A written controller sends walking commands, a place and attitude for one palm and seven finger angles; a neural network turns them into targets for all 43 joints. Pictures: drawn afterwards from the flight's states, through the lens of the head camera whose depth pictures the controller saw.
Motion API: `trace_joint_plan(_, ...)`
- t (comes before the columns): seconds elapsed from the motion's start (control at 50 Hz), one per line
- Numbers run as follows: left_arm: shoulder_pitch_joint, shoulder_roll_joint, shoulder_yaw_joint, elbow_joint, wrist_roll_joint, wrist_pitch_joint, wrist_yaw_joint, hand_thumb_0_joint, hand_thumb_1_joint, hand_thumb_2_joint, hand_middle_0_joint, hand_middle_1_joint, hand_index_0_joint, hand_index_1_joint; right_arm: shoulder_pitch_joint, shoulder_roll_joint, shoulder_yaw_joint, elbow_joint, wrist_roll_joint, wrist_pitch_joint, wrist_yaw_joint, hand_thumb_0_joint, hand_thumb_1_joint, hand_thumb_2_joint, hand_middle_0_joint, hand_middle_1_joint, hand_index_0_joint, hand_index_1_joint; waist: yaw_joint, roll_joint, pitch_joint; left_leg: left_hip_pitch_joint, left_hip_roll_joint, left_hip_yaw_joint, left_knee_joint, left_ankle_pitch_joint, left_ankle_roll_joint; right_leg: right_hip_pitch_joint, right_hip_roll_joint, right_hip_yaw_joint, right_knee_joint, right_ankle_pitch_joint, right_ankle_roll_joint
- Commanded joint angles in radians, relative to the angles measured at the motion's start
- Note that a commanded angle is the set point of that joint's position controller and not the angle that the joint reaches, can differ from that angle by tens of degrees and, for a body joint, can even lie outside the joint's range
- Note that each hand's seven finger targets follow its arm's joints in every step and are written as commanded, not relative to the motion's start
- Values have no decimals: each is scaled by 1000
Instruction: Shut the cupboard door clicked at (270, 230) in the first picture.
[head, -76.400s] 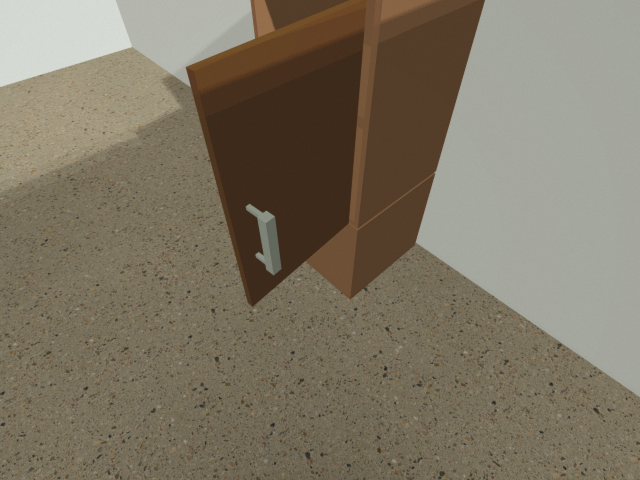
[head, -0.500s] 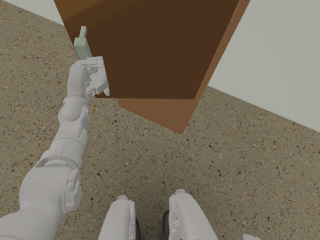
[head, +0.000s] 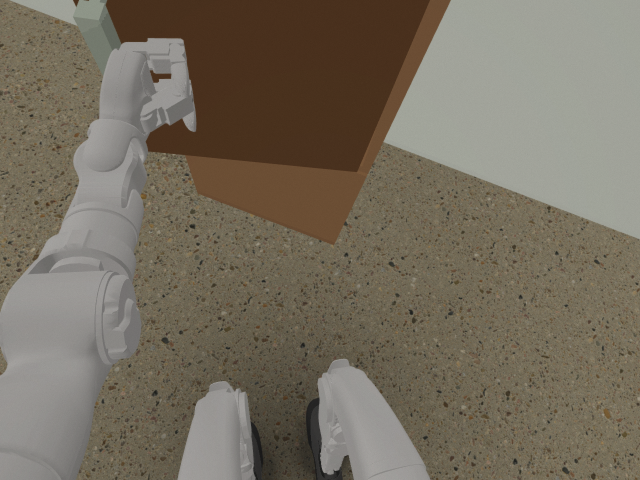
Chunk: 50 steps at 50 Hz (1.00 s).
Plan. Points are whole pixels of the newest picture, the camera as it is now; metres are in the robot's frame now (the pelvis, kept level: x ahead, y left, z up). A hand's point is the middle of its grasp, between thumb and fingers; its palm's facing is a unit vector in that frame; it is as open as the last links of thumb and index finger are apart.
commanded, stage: push the door shut along its arc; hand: left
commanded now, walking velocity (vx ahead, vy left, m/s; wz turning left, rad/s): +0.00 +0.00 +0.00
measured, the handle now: (122, 59) +0.62 +0.16 +0.05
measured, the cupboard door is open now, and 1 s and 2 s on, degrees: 18 10 10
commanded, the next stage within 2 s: pull the fist back off the door in 0.56 s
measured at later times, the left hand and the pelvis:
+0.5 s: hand (209, 69) +0.59 +0.06 +0.06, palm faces -0.31 -0.95 -0.04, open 3.2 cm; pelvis +0.00 -0.01 -0.02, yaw -1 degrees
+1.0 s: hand (224, 66) +0.60 +0.04 +0.05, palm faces +0.07 -1.00 -0.07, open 3.2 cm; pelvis +0.00 -0.01 -0.01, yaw -1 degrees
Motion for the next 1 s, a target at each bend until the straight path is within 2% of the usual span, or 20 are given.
trace_joint_plan(0.0, -517, 196, 53, -180, -1, -41, 3, 0, 900, 900, -1300, -1500, -1300, -1500, 208, -198, -64, -37, 3, -16, -11, 0, -900, -900, 200, 300, 200, 300, -55, 125, -562, 419, 15, -132, -147, 362, -21, 254, 17, 98, -156, 235, 8)
trace_joint_plan(0.08, -551, 225, 66, -200, 10, -46, -3, 0, 900, 900, -1300, -1500, -1300, -1500, 218, -197, -61, -46, -1, -22, -7, 0, -900, -900, 200, 300, 200, 300, -56, 152, -584, 416, 14, -130, -135, 385, -20, 257, 20, 103, -142, 255, 5)
trace_joint_plan(0.12, -570, 189, 28, -181, 15, -34, -13, 0, 900, 900, -1300, -1500, -1300, -1500, 219, -196, -61, -40, -1, -22, -4, 0, -900, -900, 200, 300, 200, 300, -75, 158, -571, 419, 19, -135, -129, 375, -20, 225, 21, 99, -144, 244, 9)
trace_joint_plan(0.18, -568, 236, 62, -172, 17, -17, -32, 0, 900, 900, -1300, -1500, -1300, -1500, 237, -201, -60, -44, 0, -25, -6, 0, -900, -900, 200, 300, 200, 300, -67, 149, -605, 410, 17, -131, -120, 402, -17, 255, 23, 101, -132, 277, 5)
trace_joint_plan(0.22, -599, 201, 26, -153, 20, 8, -46, 0, 900, 900, -1300, -1500, -1300, -1500, 241, -201, -61, -36, 0, -23, -7, 0, -900, -900, 200, 300, 200, 300, -89, 141, -587, 404, 19, -133, -113, 393, -16, 232, 23, 98, -138, 271, 11)
trace_joint_plan(0.3, -668, 259, 51, -138, 24, 37, -56, 0, 900, 900, -1300, -1500, -1300, -1500, 254, -207, -53, -32, 1, -33, -15, 0, -900, -900, 200, 300, 200, 300, -104, 147, -573, 359, 19, -126, -95, 361, -9, 216, 25, 103, -137, 245, 10)
trace_joint_plan(0.42, -749, 299, 60, -193, 24, 41, -84, 0, 900, 900, -1300, -1500, -1300, -1500, 270, -205, -54, -21, -4, -54, -20, 0, -900, -900, 200, 300, 200, 300, -110, 204, -673, 395, 17, -123, -65, 424, -8, 234, 29, 106, -118, 304, 7)
trace_joint_plan(0.5, -799, 246, 6, -159, 33, 71, -98, 0, 900, 900, -1300, -1500, -1300, -1500, 279, -205, -53, -6, -4, -66, -22, 0, -900, -900, 200, 300, 200, 300, -139, 219, -632, 387, 19, -128, -60, 386, -7, 187, 33, 103, -126, 265, 8)
trace_joint_plan(0.62, -910, 235, -21, -131, 47, 106, -99, 0, 900, 900, -1300, -1500, -1300, -1500, 291, -212, -48, 17, -12, -85, -34, 0, -900, -900, 200, 300, 200, 300, -187, 244, -601, 371, 22, -135, -35, 353, 0, 105, 36, 93, -121, 221, 6)
trace_joint_plan(0.64, -922, 244, -19, -136, 48, 110, -102, 0, 900, 900, -1300, -1500, -1300, -1500, 294, -212, -47, 18, -14, -91, -34, 0, -900, -900, 200, 300, 200, 300, -183, 261, -615, 374, 20, -134, -32, 357, -2, 107, 38, 94, -118, 222, 4)
trace_joint_plan(0.66, -868, 272, 189, -134, -33, 121, 88, 0, 900, 900, -1300, -1500, -1300, -1500, 338, -197, -31, -24, -41, -94, -27, 0, -900, -900, 200, 300, 200, 300, -106, 276, -619, 341, 28, -141, -63, 339, -15, 137, 31, 91, -120, 210, 2)
trace_joint_plan(0.68, -803, 246, 171, -80, -7, 123, 182, 0, 900, 900, -1300, -1500, -1300, -1500, 327, -192, -28, -19, -48, -95, -11, 0, -900, -900, 200, 300, 200, 300, -102, 271, -624, 360, 37, -158, -85, 336, -25, 123, 34, 78, -111, 196, 7)
trace_joint_plan(0.7, -783, 169, 135, -73, -3, 129, 237, 0, 900, 900, -1300, -1500, -1300, -1500, 309, -182, -30, -25, -50, -93, 3, 0, -900, -900, 200, 300, 200, 300, -106, 269, -598, 359, 38, -161, -89, 334, -31, 110, 29, 78, -111, 195, 9)
trace_joint_plan(0.72, -784, 129, 147, -98, -2, 117, 296, 0, 900, 900, -1300, -1500, -1300, -1500, 321, -179, -38, -22, -64, -92, 17, 0, -900, -900, 200, 300, 200, 300, -110, 228, -606, 365, 37, -155, -85, 349, -31, 125, 29, 77, -117, 209, 17)
trace_joint_plan(0.76, -748, 119, 156, -170, 65, 59, 433, 0, 900, 900, -1300, -1500, -1300, -1500, 328, -171, -48, -36, -86, -92, 48, 0, -900, -900, 200, 300, 200, 300, -81, 243, -665, 374, 32, -128, -82, 392, -34, 174, 28, 80, -122, 248, 19)
trace_joint_plan(0.78, -759, 130, 137, -196, 126, 18, 480, 0, 900, 900, -1300, -1500, -1300, -1500, 327, -172, -55, -30, -96, -93, 64, 0, -900, -900, 200, 300, 200, 300, -85, 265, -701, 398, 35, -129, -72, 420, -36, 158, 28, 79, -111, 264, 18)
trace_joint_plan(0.82, -747, 149, 85, -222, 227, -33, 516, 0, 900, 900, -1300, -1500, -1300, -1500, 335, -176, -70, -10, -99, -81, 91, 0, -900, -900, 200, 300, 200, 300, -89, 290, -729, 414, 34, -117, -70, 444, -39, 194, 26, 87, -114, 297, 17)
trace_joint_plan(0.86, -757, 138, 46, -251, 252, -63, 498, 0, 900, 900, -1300, -1500, -1300, -1500, 344, -177, -84, 1, -90, -70, 101, 0, -900, -900, 200, 300, 200, 300, -102, 261, -747, 432, 28, -113, -93, 428, -35, 258, 26, 96, -139, 314, 21)
trace_joint_plan(0.92, -732, 114, 52, -225, 173, -43, 429, 0, 900, 900, -1300, -1500, -1300, -1500, 332, -179, -87, 3, -64, -60, 93, 0, -900, -900, 200, 300, 200, 300, -106, 201, -749, 398, 14, -99, -128, 376, -31, 376, 26, 113, -179, 342, 25)
trace_joint_plan(0.98, -648, 176, 152, -177, 99, -12, 403, 0, 900, 900, -1300, -1500, -1300, -1500, 329, -173, -72, -11, -52, -57, 74, 0, -900, -900, 200, 300, 200, 300, -65, 135, -696, 297, 2, -71, -158, 314, -25, 484, 23, 140, -210, 331, 26)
